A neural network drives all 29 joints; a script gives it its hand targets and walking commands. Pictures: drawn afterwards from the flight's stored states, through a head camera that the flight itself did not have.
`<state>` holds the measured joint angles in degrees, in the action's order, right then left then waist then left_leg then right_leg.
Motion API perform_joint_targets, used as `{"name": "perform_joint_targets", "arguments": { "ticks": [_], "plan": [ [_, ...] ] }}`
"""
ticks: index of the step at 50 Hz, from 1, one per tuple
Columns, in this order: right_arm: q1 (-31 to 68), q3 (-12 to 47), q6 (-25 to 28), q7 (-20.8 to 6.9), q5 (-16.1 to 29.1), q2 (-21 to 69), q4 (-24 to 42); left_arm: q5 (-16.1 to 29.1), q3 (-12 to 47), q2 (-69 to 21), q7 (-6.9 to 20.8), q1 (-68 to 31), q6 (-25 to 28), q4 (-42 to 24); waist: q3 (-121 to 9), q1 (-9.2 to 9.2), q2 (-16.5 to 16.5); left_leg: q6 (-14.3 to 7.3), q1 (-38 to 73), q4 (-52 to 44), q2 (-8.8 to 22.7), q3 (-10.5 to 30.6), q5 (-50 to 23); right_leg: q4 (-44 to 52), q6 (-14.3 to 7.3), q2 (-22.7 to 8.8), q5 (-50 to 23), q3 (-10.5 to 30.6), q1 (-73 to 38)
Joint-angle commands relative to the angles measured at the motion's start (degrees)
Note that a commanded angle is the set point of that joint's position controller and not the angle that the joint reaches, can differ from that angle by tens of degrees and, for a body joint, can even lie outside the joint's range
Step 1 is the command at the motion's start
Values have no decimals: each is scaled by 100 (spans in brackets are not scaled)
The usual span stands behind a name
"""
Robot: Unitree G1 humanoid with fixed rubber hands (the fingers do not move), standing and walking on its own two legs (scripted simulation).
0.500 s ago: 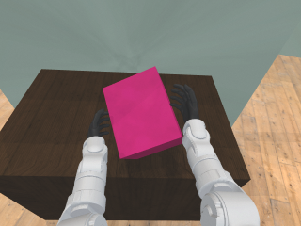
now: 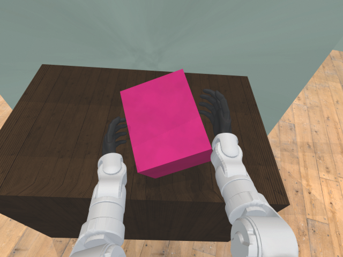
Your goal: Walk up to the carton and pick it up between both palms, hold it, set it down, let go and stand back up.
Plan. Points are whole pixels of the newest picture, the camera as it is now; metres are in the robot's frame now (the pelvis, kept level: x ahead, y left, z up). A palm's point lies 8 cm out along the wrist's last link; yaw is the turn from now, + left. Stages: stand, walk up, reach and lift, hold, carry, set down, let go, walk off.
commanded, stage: set down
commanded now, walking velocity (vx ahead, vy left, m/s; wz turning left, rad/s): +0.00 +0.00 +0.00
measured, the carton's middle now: (168, 127) +0.47 +0.01 -0.01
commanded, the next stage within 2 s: none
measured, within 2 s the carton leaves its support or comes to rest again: neither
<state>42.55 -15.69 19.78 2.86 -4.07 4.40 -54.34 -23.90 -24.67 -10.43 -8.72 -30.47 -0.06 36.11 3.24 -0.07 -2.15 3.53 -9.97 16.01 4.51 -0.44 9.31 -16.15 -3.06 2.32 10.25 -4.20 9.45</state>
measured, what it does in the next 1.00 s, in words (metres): stands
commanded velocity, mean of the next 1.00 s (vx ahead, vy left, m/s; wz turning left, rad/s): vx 0.00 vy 0.00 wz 0.00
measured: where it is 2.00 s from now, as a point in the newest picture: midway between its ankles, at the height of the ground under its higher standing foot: outside the picture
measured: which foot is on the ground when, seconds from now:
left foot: down 0.00-1.00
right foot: down 0.00-1.00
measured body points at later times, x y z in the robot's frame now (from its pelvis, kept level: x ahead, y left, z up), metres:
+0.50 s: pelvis +0.01 +0.00 +0.00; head +0.08 +0.01 +0.44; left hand +0.39 +0.16 +0.02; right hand +0.44 -0.09 +0.09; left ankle -0.02 +0.16 -0.75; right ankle -0.02 -0.08 -0.75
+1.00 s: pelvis +0.00 +0.00 +0.00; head +0.08 +0.02 +0.44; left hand +0.39 +0.16 +0.02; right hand +0.44 -0.10 +0.09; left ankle -0.02 +0.16 -0.75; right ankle -0.02 -0.08 -0.75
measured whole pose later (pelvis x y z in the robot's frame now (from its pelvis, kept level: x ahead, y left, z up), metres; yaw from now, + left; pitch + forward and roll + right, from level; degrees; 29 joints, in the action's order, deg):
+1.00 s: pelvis +0.00 +0.00 +0.00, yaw +0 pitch +7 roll +0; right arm 46.4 -18.4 16.7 0.4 -8.8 4.3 -55.0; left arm -24.2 -28.2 -10.8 -7.3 -31.2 3.2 37.0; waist 1.5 -0.2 -2.2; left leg 3.5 -13.8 15.7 4.3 -0.6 9.0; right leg -16.5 -3.0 2.1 10.3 -4.1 13.6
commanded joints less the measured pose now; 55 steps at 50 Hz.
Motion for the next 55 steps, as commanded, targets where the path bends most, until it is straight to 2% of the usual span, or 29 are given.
{"name": "perform_joint_targets", "arguments": {
  "ticks": [1,3,4,5,7,10,14,15,16,17,21,22,23,24,29,30,31,33,34,37,38,39,40,41,43,46,49,51,55],
  "plan": [
    [2180,1377,-525,-826,-1085,2270,-979,-256,695,-2108,620,-3239,509,-457,-2309,-1071,353,-478,-615,-298,-335,-921,-1371,-433,295,-252,-2655,263,-1282],
    [2502,1094,-587,-820,-1276,2128,-931,-300,652,-2173,629,-3308,414,-292,-2337,-856,200,-521,-629,-342,-329,-819,-1104,-329,334,-195,-2271,165,-1120],
    [2355,1039,-636,-833,-1268,2177,-873,-366,389,-1955,647,-3199,412,-256,-2189,-1069,93,-578,-674,-346,-358,-924,-1030,-383,344,-231,-2143,238,-1163],
    [2289,1043,-637,-842,-1311,2261,-900,-296,586,-2020,659,-3429,442,-587,-2455,-891,215,-532,-664,-324,-384,-942,-1128,-384,292,-239,-2288,242,-1304],
    [2276,934,-772,-878,-1307,2219,-918,-353,372,-1963,660,-3332,422,-552,-2453,-961,155,-561,-857,-387,-438,-941,-992,-462,370,-246,-2257,258,-1373],
    [2220,919,-819,-854,-1326,2261,-908,-406,316,-1958,715,-3192,393,-370,-2310,-889,197,-570,-802,-356,-439,-884,-1145,-453,384,-220,-2375,262,-1318],
    [2392,1131,-665,-838,-1263,2471,-738,-224,492,-2127,698,-3247,557,-489,-2906,-891,174,-540,-1150,-274,-450,-891,-1418,-738,418,-283,-3569,295,-1765],
    [2238,957,-667,-833,-1345,2525,-901,-222,563,-2171,688,-3356,616,-620,-2951,-738,243,-482,-1153,-197,-444,-893,-1518,-787,382,-229,-3628,357,-1719],
    [2125,968,-664,-845,-1380,2555,-848,-306,485,-2170,703,-3078,602,-408,-2811,-887,251,-514,-1260,-239,-452,-894,-1369,-750,427,-283,-3571,392,-1797],
    [2135,1056,-632,-808,-1406,2538,-883,-247,595,-2277,700,-2972,623,-479,-2885,-745,165,-483,-1185,-171,-414,-902,-1498,-796,432,-324,-3789,301,-1792],
    [2117,1009,-525,-852,-1494,2489,-920,-262,689,-2388,678,-2941,743,-435,-3039,-693,403,-385,-810,-66,-381,-826,-2023,-738,322,-199,-3606,202,-1437],
    [1970,976,-522,-844,-1433,2538,-983,-247,594,-2337,658,-2894,748,-460,-3094,-893,432,-416,-662,-26,-395,-872,-2267,-679,307,-188,-3661,266,-1394],
    [1919,890,-499,-829,-1483,2453,-1085,-224,734,-2362,646,-2877,753,-441,-3028,-679,400,-340,-676,26,-362,-870,-2267,-672,304,-129,-3613,206,-1277],
    [2026,1027,-495,-825,-1428,2510,-1034,-185,708,-2461,643,-2815,794,-413,-3105,-827,324,-383,-655,41,-342,-874,-2305,-691,294,-194,-3774,237,-1363],
    [1849,741,-473,-849,-1645,2373,-1330,-287,653,-2380,618,-2785,833,-343,-2872,-666,419,-381,-582,45,-318,-796,-2232,-575,236,-142,-3216,178,-901],
    [1885,844,-526,-861,-1552,2438,-1182,-327,526,-2320,621,-2700,818,-303,-2823,-902,398,-404,-658,57,-366,-892,-2259,-599,248,-224,-3282,252,-1064],
    [1740,726,-550,-852,-1670,2328,-1285,-308,566,-2309,643,-2682,781,-337,-2662,-700,265,-414,-695,40,-359,-865,-2105,-594,237,-192,-3093,221,-984],
    [2059,701,-568,-894,-1562,2388,-1262,-349,522,-2379,610,-2889,804,-357,-2807,-804,421,-430,-652,7,-345,-894,-2186,-586,243,-162,-2964,201,-970],
    [1970,621,-497,-915,-1598,2298,-1260,-333,549,-2300,588,-3051,834,-394,-2889,-720,457,-409,-580,37,-346,-866,-2234,-556,206,-160,-2813,195,-813],
    [2002,762,-566,-900,-1512,2372,-1206,-409,446,-2346,611,-2636,788,-167,-2794,-825,274,-440,-835,-40,-356,-893,-1896,-567,273,-168,-3051,230,-1102],
    [1934,795,-570,-912,-1522,2448,-1098,-440,371,-2295,634,-2546,804,-195,-2686,-960,196,-509,-946,-82,-399,-934,-1743,-593,307,-251,-3135,297,-1334],
    [2094,728,-565,-882,-1572,2342,-979,-385,508,-2302,632,-2731,790,-235,-2740,-752,232,-498,-983,-25,-383,-874,-1734,-635,316,-270,-3220,244,-1250],
    [1949,742,-584,-892,-1535,2339,-1073,-428,430,-2284,659,-2547,778,-264,-2652,-855,253,-495,-903,-88,-382,-847,-1813,-634,298,-209,-3134,293,-1176],
    [1886,659,-653,-890,-1519,2395,-1240,-312,537,-2289,645,-2734,750,-393,-2683,-685,274,-510,-792,-18,-379,-859,-1887,-547,265,-209,-3074,277,-1165],
    [1905,782,-576,-889,-1549,2441,-1202,-354,481,-2314,648,-2591,834,-333,-2783,-786,244,-510,-719,17,-370,-879,-2026,-583,266,-213,-3200,260,-1124],
    [1920,599,-532,-903,-1667,2340,-1027,-528,407,-2363,645,-2754,795,-234,-2729,-658,394,-497,-754,-15,-382,-751,-1909,-475,225,-170,-2553,199,-913],
    [1753,580,-572,-924,-1640,2351,-1334,-399,518,-2432,622,-2649,864,-246,-2659,-627,356,-466,-825,69,-359,-815,-1974,-587,201,-156,-2665,220,-854],
    [1875,577,-532,-926,-1630,2384,-1159,-495,385,-2380,644,-2506,867,-107,-2742,-745,358,-489,-822,-8,-378,-833,-1972,-542,242,-196,-2891,224,-922],
    [1783,632,-497,-915,-1703,2483,-1101,-480,460,-2471,689,-2470,879,-176,-2769,-701,311,-536,-879,82,-384,-840,-2007,-627,244,-228,-3093,211,-954]
  ]
}}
